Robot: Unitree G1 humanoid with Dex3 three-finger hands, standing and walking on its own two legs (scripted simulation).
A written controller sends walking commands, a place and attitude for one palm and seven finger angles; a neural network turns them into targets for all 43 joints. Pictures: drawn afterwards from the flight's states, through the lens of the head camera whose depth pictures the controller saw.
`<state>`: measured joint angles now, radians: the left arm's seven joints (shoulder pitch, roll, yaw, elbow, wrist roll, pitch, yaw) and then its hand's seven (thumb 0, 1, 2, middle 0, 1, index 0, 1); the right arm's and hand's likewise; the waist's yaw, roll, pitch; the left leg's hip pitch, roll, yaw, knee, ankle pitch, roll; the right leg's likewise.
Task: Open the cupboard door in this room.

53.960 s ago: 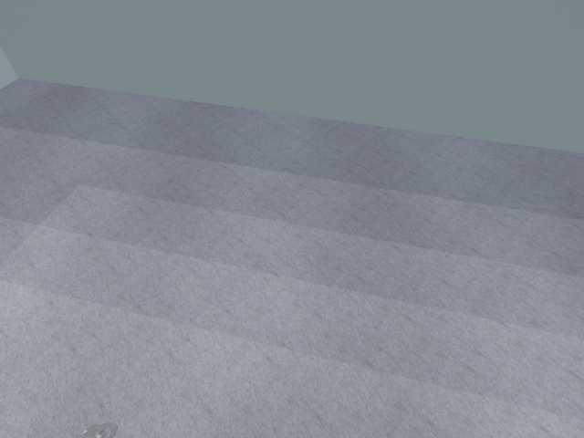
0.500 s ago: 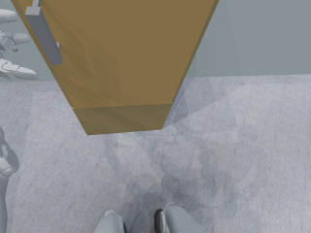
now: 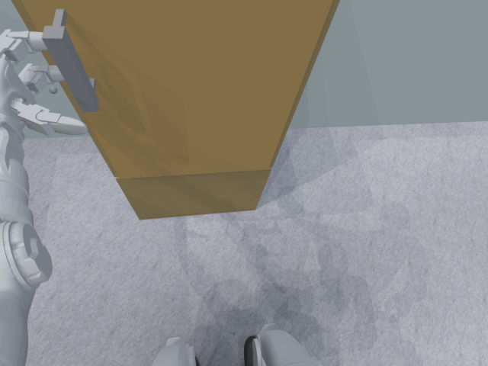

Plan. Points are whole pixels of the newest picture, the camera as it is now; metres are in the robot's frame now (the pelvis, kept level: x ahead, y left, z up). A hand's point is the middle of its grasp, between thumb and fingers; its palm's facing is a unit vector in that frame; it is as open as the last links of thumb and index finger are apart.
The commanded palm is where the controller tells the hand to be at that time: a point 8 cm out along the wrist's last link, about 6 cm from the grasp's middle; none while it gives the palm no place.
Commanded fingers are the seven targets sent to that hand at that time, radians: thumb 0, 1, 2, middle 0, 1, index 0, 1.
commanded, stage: slide the fingers in behind the handle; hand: left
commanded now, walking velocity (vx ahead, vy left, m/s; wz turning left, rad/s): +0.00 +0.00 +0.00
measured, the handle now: (76, 64) +0.57 +0.21 +0.10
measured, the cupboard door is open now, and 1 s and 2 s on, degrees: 0 0 0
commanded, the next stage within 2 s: close the thumb around the handle in 1.08 s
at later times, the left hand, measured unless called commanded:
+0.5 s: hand (77, 90) +0.52 +0.20 +0.10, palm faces +0.01 -1.00 -0.01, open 14.0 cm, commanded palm +0.50 +0.24 +0.09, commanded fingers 0.00 -0.50 0.30 -0.30 -1.20 -0.30 -1.20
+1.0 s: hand (84, 91) +0.52 +0.19 +0.10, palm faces +0.01 -1.00 -0.01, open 14.0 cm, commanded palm +0.50 +0.23 +0.09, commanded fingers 0.00 -0.50 0.30 -0.30 -1.20 -0.30 -1.20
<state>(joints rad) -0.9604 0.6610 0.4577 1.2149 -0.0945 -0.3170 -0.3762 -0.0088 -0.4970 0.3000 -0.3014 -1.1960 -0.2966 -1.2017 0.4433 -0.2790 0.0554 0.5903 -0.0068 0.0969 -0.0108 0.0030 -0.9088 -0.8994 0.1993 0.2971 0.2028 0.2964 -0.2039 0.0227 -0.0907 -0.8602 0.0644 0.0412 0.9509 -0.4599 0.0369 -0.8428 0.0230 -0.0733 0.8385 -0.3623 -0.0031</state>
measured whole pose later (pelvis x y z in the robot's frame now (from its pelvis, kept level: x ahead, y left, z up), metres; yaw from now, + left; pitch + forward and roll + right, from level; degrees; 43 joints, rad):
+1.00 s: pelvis +0.00 +0.00 +0.00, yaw +1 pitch +20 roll -3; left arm -0.98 0.56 0.41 1.23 -0.08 -0.36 -0.26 -0.01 -0.50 0.30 -0.30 -1.20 -0.30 -1.20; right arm 0.43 -0.27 0.04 0.61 -0.01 0.06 0.00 0.00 -0.91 -0.90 0.20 0.30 0.20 0.30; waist -0.20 0.03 -0.09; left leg -0.85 0.06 0.04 0.95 -0.45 0.03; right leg -0.84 0.02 -0.07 0.86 -0.37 -0.01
